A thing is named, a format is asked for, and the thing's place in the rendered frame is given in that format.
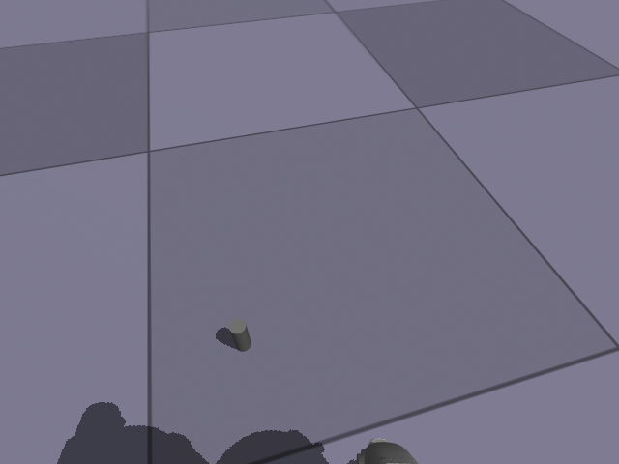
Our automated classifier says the can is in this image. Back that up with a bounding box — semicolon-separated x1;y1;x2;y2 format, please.
229;318;251;352

